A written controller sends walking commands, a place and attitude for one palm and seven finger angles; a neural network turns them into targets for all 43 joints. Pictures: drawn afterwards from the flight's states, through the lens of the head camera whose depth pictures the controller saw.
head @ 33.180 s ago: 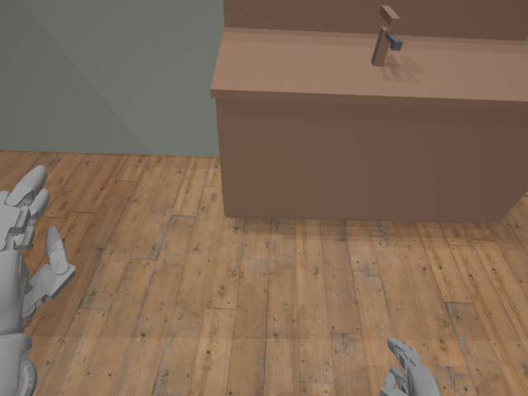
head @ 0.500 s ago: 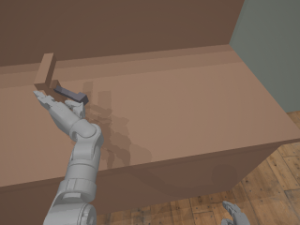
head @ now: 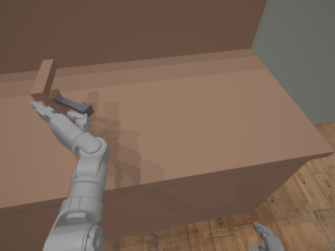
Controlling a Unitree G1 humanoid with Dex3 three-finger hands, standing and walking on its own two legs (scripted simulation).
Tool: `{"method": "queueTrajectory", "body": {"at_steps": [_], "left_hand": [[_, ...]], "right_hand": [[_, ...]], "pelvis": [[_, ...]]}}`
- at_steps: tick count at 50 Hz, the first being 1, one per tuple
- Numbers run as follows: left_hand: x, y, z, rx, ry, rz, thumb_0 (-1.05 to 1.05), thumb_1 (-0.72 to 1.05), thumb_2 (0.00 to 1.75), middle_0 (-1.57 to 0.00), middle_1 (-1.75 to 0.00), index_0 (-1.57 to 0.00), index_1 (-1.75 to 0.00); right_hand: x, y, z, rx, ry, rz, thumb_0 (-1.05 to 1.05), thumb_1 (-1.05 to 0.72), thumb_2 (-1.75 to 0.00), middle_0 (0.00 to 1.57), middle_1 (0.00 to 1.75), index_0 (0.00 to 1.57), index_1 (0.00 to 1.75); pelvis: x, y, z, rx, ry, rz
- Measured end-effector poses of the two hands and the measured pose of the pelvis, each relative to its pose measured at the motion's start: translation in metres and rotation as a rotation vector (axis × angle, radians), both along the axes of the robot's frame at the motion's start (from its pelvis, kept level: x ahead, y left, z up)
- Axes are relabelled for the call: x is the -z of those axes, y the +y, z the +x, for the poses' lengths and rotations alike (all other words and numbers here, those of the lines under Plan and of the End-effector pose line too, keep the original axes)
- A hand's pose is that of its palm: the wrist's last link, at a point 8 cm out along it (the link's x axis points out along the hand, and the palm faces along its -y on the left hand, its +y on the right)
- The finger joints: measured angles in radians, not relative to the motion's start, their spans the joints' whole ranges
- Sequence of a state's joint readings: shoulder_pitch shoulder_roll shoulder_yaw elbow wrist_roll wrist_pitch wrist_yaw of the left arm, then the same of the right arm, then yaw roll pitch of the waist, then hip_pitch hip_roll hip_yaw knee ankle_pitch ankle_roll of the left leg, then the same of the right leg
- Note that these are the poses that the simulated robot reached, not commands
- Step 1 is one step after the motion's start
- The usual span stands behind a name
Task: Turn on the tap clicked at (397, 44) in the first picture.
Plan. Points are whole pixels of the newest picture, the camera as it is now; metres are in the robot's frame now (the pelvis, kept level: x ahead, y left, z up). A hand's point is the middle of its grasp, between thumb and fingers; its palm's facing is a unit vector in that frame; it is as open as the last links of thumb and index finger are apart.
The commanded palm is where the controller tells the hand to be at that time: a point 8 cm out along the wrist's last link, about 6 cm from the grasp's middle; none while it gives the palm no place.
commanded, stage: push the lever round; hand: left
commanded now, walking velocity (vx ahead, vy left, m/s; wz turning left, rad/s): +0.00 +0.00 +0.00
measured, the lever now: (85, 110) +0.41 +0.25 +0.10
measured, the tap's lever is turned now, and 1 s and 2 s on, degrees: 54 66 74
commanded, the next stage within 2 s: lift the hand up off the lever in 1.26 s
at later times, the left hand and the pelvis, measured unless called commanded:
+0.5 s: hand (86, 117) +0.39 +0.24 +0.10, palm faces +0.85 -0.52 -0.04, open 8.6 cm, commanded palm +0.38 +0.24 +0.10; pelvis -0.01 +0.01 +0.00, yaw +0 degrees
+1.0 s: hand (93, 113) +0.41 +0.23 +0.09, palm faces +0.82 -0.57 -0.07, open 8.2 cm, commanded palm +0.39 +0.24 +0.10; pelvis +0.00 +0.00 +0.00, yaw +0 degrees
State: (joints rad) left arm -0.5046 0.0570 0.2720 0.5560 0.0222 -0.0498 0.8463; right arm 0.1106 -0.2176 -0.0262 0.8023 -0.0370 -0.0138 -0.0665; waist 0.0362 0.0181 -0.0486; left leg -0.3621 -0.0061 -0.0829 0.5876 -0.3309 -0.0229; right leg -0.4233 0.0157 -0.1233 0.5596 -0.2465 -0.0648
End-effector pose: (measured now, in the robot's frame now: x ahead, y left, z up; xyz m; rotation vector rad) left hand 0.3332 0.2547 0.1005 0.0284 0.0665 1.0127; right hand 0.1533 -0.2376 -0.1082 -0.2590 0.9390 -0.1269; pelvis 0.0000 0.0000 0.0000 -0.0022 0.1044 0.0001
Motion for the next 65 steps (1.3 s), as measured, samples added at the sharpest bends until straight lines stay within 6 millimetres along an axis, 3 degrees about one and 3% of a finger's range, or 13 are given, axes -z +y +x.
{"method": "queueTrajectory", "body": {"at_steps": [22,42,50,55,65], "left_hand": [[0.002,-0.001,0.002,-0.012,-0.020,0.000,0.02,0.90,0.90,-0.15,-0.15,0.00,0.00],[0.004,-0.002,0.005,-0.031,-0.026,0.008,0.02,0.89,0.90,-0.15,-0.15,0.00,0.00],[0.006,-0.008,0.022,0.049,0.009,0.016,0.01,0.94,0.92,-0.15,-0.15,-0.02,-0.04],[0.005,-0.017,0.030,0.025,0.005,-0.005,0.02,0.95,0.92,-0.06,-0.12,-0.08,-0.10],[0.004,-0.020,0.035,0.002,0.029,0.000,0.02,0.96,0.93,-0.03,-0.10,-0.05,-0.11]], "right_hand": [[0.008,0.008,-0.021,0.009,0.047,0.013,0.00,-0.90,-0.90,0.20,0.30,0.21,0.30],[0.009,0.005,-0.017,0.002,0.047,0.006,0.00,-0.90,-0.90,0.20,0.30,0.21,0.30],[0.006,-0.001,-0.014,0.022,0.041,0.001,0.00,-0.90,-0.90,0.20,0.30,0.21,0.30],[0.009,-0.004,-0.015,0.030,0.053,0.003,0.00,-0.90,-0.90,0.20,0.30,0.21,0.30],[0.012,-0.006,-0.028,0.055,0.079,0.018,0.00,-0.90,-0.90,0.20,0.30,0.21,0.30]], "pelvis": [[0.001,0.006,-0.006,0.005,0.009,0.001],[0.002,0.002,-0.006,0.001,0.022,0.001],[0.002,0.001,-0.001,0.005,0.028,-0.001],[0.002,0.002,0.003,0.009,0.039,-0.001],[0.004,0.000,0.003,0.021,0.043,0.003]]}}
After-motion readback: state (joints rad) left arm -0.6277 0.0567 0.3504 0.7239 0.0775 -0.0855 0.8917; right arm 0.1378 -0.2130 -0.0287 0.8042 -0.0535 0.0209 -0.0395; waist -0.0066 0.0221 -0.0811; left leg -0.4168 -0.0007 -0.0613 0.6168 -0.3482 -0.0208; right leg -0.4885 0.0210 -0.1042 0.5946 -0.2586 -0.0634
